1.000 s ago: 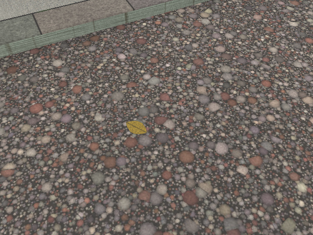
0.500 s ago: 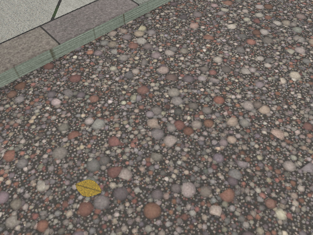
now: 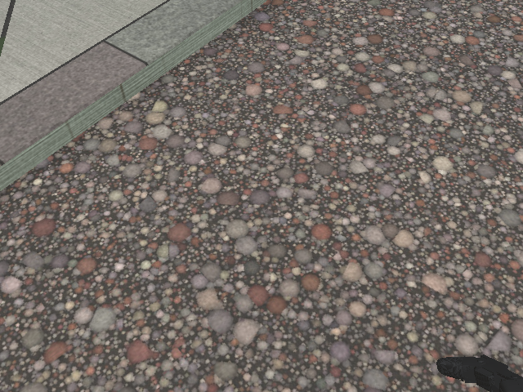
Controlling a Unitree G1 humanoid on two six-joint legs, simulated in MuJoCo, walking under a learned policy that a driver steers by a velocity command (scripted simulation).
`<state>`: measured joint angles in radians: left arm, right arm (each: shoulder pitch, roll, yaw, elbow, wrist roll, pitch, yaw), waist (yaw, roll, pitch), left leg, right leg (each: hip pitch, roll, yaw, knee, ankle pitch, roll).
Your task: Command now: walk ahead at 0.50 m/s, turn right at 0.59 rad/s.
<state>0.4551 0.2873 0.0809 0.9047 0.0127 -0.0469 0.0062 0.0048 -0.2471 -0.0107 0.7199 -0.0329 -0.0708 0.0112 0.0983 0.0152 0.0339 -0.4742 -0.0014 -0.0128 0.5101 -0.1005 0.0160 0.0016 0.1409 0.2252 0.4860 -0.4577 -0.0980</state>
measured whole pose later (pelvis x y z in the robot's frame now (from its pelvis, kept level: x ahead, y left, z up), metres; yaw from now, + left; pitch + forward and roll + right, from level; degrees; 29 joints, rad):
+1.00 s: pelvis +0.49 -0.14 +0.01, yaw -16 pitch +1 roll -1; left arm 0.39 0.23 0.03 0.91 0.02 -0.09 0.01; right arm 0.17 -0.25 -0.04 0.80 -0.03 -0.01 0.05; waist 0.04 0.04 0.03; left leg -0.63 0.04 0.05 0.69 -0.02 0.05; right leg 0.15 0.11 -0.11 0.14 -0.31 -0.09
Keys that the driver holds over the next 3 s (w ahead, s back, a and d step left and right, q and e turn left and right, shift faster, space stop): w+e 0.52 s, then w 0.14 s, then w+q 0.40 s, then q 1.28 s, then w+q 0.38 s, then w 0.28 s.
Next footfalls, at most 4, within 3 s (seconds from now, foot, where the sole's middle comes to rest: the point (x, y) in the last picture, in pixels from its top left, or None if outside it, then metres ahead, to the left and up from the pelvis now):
0.52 right None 0.37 -0.16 -0.76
1.10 left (346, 299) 0.71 -0.12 -0.76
1.62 right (409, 269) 0.83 -0.30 -0.76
2.10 left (339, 300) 0.71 -0.10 -0.76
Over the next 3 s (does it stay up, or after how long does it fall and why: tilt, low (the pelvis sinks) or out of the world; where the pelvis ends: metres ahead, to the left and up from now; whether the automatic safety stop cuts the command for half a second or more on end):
stays up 0.83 -0.08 0.01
